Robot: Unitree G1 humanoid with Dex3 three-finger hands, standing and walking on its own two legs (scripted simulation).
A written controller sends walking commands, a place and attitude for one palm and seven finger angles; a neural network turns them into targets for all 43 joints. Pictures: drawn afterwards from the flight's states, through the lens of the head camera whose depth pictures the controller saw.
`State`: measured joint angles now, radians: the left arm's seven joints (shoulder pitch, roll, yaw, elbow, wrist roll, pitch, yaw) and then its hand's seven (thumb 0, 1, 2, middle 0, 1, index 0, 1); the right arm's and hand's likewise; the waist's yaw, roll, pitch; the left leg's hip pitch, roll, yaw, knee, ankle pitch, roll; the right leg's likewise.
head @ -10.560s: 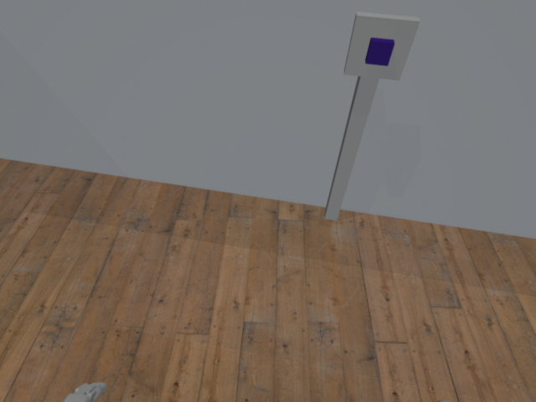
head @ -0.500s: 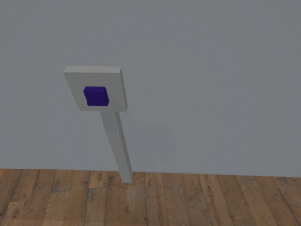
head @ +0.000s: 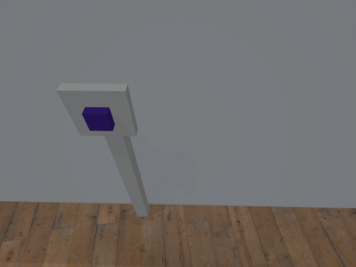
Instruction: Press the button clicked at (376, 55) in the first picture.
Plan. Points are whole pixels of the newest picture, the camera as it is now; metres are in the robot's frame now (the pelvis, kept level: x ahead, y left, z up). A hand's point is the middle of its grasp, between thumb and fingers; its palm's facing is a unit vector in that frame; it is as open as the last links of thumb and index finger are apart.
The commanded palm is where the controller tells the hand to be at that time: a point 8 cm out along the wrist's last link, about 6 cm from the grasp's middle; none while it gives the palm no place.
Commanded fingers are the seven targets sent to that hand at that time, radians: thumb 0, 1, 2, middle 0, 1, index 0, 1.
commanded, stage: look again from close up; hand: left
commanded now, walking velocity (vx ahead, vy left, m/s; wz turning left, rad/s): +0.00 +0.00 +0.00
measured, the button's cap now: (99, 118) +0.46 +0.24 +0.07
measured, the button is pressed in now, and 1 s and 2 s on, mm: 0 0 0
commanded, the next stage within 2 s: raise the hand and make a fist in 0.18 s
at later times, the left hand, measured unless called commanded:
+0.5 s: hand (110, 236) +0.19 +0.16 -0.02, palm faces +0.23 -0.97 -0.08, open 6.7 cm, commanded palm +0.11 +0.20 -0.05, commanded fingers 0.00 0.90 0.90 -0.53 -0.66 -0.53 -0.66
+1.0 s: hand (110, 250) +0.16 +0.15 -0.02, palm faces -0.03 -1.00 -0.03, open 3.5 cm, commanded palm +0.13 +0.22 -0.01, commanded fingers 0.00 0.90 0.90 -1.22 -1.41 -1.22 -1.41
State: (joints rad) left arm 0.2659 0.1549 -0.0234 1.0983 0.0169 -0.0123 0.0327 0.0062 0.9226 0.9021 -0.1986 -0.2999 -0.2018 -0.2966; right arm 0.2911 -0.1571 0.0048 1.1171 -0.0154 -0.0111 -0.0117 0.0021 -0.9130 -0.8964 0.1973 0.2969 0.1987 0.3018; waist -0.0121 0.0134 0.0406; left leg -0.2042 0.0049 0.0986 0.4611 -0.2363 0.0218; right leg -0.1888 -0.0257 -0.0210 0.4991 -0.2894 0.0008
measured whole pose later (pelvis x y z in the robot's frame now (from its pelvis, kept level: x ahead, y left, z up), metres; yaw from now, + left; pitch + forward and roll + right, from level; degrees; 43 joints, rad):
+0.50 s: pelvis +0.00 -0.02 -0.02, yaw +3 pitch +4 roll +1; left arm 0.42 0.14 0.03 0.15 -0.17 -0.24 0.03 0.03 0.95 0.90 -0.30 -0.41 -0.30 -0.41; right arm 0.25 -0.26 -0.05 0.78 0.01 -0.27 -0.05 0.01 -0.92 -0.90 0.20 0.30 0.20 0.30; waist -0.03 0.04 -0.08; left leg -0.44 0.01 0.04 0.69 -0.32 0.00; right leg -0.40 -0.04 -0.08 0.72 -0.40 -0.02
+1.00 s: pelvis -0.03 -0.03 -0.08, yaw +4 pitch +11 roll -2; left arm 0.43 0.23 0.12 -0.07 -0.27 -0.33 -0.32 0.01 0.90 0.90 -0.95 -1.12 -0.96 -1.12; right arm 0.22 -0.17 0.03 0.56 0.03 -0.17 -0.05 0.01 -0.91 -0.90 0.20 0.30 0.20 0.30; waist 0.01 0.04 -0.11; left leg -0.83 0.05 -0.03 1.09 -0.46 -0.02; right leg -0.74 0.00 -0.13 1.07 -0.52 -0.05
